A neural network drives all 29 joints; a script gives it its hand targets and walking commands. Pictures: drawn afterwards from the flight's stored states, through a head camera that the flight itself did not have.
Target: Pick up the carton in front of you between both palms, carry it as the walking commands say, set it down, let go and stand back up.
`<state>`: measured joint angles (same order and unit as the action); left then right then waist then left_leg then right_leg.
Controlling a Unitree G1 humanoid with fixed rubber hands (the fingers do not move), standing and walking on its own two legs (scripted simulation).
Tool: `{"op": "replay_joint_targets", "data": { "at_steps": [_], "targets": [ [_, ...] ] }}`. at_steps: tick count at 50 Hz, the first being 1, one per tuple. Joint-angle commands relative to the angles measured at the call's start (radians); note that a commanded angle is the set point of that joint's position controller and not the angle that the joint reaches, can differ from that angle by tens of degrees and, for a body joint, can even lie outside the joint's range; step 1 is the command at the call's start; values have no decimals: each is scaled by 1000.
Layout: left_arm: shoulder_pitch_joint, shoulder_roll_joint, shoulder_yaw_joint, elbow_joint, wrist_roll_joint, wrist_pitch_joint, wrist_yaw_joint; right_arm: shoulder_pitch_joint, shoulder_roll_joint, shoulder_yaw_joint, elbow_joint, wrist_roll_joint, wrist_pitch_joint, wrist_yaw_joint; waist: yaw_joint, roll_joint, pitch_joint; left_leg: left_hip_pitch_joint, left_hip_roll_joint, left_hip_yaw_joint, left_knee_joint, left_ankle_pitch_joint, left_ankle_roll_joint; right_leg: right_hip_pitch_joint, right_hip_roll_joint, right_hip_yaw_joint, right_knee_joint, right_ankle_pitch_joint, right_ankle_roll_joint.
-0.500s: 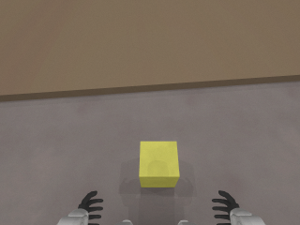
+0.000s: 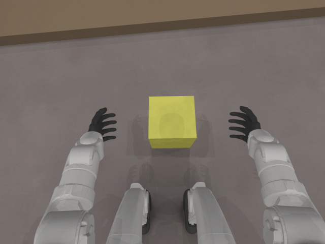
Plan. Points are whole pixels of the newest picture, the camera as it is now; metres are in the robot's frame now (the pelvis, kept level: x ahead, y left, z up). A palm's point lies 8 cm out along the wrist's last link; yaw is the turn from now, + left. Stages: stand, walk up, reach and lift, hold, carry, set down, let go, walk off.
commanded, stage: reach and lift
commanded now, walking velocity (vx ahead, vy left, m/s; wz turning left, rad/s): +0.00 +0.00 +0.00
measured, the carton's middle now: (171, 124) +0.53 -0.02 -0.55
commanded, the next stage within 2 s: none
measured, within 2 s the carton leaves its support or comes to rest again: neither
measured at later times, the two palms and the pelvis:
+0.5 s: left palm (111, 81) +0.54 +0.17 -0.13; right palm (238, 78) +0.55 -0.21 -0.13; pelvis +0.00 +0.00 -0.03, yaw +0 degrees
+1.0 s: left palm (125, 112) +0.53 +0.17 -0.35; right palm (219, 111) +0.52 -0.21 -0.35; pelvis -0.02 +0.00 -0.20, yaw +1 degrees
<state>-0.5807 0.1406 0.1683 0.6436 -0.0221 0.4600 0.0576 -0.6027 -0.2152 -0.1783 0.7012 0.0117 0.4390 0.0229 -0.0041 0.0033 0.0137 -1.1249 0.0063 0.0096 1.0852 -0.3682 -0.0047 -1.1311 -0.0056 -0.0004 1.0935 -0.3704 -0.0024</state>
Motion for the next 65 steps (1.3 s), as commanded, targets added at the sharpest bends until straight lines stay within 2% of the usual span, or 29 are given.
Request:
{"op": "replay_joint_targets", "data": {
  "at_steps": [1,8,12,17,24,29,34,38,44,48,54,58,62,65],
  "targets": [
    [-319,91,53,-31,16,-39,19,-325,-119,-54,-28,-12,-39,-14,-5,-19,-552,236,-47,21,-119,23,-21,226,44,-25,-135,42,21],
    [-639,157,80,98,-12,-124,58,-655,-185,-68,105,27,-121,-50,3,-26,-766,167,-60,36,-74,35,-26,202,58,-25,-97,61,32],
    [-770,193,89,161,-28,-184,66,-789,-221,-74,177,41,-182,-56,3,-26,-880,129,-65,32,-55,87,-25,181,61,-20,-79,125,33],
    [-897,218,110,202,-23,-253,54,-919,-250,-96,227,30,-253,-47,-4,-23,-987,111,-69,18,-46,198,-24,167,63,-13,-67,245,29],
    [-875,199,167,178,43,-313,22,-899,-229,-158,196,-31,-311,-20,-11,-24,-1161,133,-81,4,-44,479,-22,238,65,9,-49,579,21],
    [-804,136,229,175,112,-356,-4,-819,-163,-228,188,-98,-352,3,-14,-18,-1055,-5,-71,-12,-1,571,-24,95,56,22,-4,670,25],
    [-763,106,256,185,148,-376,-5,-778,-135,-263,204,-129,-374,3,-14,-6,-989,-184,-73,-4,124,501,-39,-81,61,23,122,596,33],
    [-781,122,234,188,123,-382,11,-790,-145,-249,207,-113,-380,-18,-17,-8,-1001,-317,-81,7,276,424,-45,-199,70,13,271,518,38],
    [-888,208,124,162,1,-378,65,-904,-240,-120,178,18,-379,-66,-16,-2,-1198,-296,-82,16,514,419,-43,-278,71,-12,505,462,46],
    [-979,257,42,176,-94,-359,89,-999,-298,-24,188,118,-362,-96,-13,-10,-1245,-305,-80,31,633,326,-38,-327,62,-29,621,357,45],
    [-1147,306,-19,248,-179,-333,101,-1163,-347,43,255,185,-333,-115,-16,-29,-1143,-393,-57,39,748,118,-34,-401,35,-42,733,141,37],
    [-1224,327,-31,343,-195,-334,98,-1237,-361,62,349,196,-328,-117,-18,-24,-1020,-458,-43,38,808,21,-34,-453,19,-33,788,40,29],
    [-1266,337,-34,427,-190,-354,86,-1278,-361,75,431,196,-346,-110,-17,-15,-900,-516,-33,33,866,-1,-34,-493,8,-16,843,22,27],
    [-1297,351,-39,456,-191,-374,78,-1309,-363,91,456,201,-365,-105,-12,-15,-862,-536,-31,31,911,30,-34,-491,6,-3,885,57,28]
  ]
}}
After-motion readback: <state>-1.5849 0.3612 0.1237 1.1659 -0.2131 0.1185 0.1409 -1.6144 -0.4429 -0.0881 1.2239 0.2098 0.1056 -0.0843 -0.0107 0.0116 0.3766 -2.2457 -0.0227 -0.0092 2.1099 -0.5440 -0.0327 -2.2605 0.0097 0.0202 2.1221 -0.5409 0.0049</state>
